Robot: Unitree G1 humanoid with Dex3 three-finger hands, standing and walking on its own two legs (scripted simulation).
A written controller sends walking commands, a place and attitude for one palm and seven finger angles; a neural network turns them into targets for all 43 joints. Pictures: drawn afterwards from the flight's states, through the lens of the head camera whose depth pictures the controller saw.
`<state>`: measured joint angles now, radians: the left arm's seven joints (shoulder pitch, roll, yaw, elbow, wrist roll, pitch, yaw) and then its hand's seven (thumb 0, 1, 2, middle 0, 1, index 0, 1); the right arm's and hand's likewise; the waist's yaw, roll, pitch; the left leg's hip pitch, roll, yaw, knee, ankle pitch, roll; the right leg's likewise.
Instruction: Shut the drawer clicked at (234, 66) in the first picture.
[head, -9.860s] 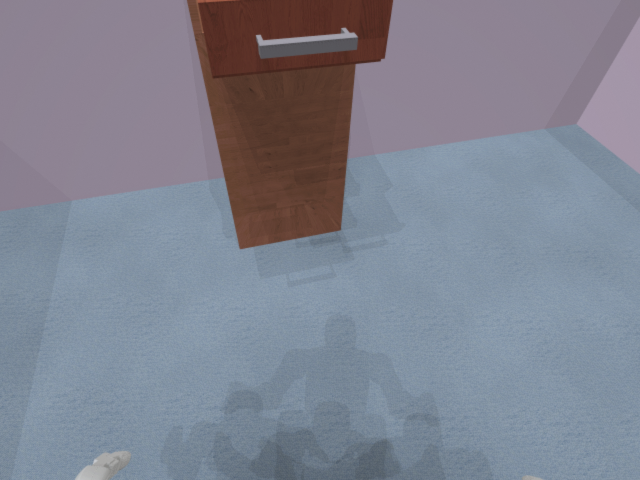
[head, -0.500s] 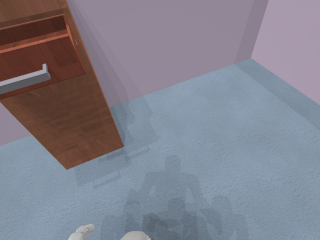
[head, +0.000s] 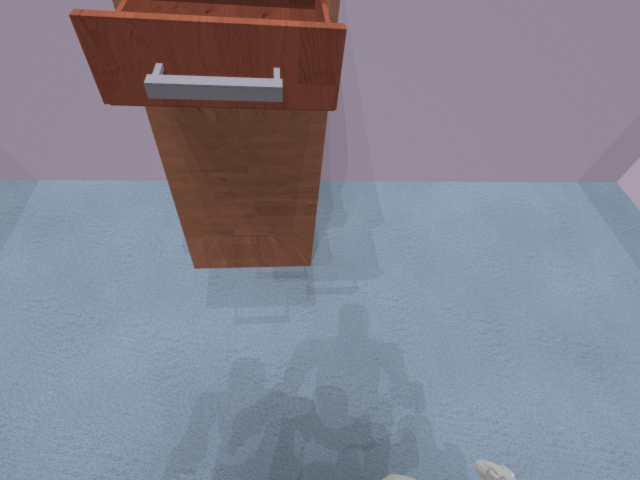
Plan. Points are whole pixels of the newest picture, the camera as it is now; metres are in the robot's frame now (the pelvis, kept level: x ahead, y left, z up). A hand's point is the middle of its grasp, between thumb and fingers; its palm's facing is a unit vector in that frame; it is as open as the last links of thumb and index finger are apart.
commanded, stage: take the last steps up to it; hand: left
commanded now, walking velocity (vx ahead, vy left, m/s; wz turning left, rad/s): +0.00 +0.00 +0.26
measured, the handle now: (217, 80) +0.62 +0.23 +0.15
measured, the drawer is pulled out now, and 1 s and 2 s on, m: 0.25 0.25 0.25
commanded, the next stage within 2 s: come to a stop and stand still in 1.14 s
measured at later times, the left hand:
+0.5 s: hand out of the picture +0.07 +0.13 -0.16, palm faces +0.12 -0.97 -0.23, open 7.3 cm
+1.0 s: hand out of the picture +0.05 +0.11 -0.18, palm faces +0.22 -0.97 -0.10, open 7.3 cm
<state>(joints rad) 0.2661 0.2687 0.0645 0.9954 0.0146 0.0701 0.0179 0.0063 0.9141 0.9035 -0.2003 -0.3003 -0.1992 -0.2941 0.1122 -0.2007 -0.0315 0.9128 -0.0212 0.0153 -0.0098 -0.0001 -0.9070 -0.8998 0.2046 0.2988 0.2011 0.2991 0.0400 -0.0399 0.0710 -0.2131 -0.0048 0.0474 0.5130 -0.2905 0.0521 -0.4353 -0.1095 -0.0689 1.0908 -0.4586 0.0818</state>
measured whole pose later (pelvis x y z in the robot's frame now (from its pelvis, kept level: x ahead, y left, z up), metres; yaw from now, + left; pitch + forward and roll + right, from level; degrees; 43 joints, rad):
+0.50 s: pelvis +0.03 -0.05 +0.00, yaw +4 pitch -3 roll +1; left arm 0.29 0.15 0.04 1.02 0.02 -0.03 0.01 0.00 0.93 0.90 -0.20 -0.30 -0.20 -0.29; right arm 0.40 -0.19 -0.06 1.12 -0.03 0.03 0.00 0.00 -0.91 -0.90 0.20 0.30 0.20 0.30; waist -0.02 0.03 -0.01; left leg -0.35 0.01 0.02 0.94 -0.42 0.02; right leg -0.14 -0.01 -0.11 0.47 -0.29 -0.06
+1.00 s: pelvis +0.19 +0.00 -0.02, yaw +4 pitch -1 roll +0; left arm 0.51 0.08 0.02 1.20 0.01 -0.03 0.02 0.00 0.91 0.90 -0.20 -0.30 -0.20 -0.29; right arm 0.10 -0.12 -0.04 1.01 -0.03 -0.07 -0.01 0.00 -0.91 -0.90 0.20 0.30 0.20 0.30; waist 0.06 -0.02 0.07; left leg -0.36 0.04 0.15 0.64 -0.25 0.06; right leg -0.18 -0.04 -0.06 0.96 -0.51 -0.02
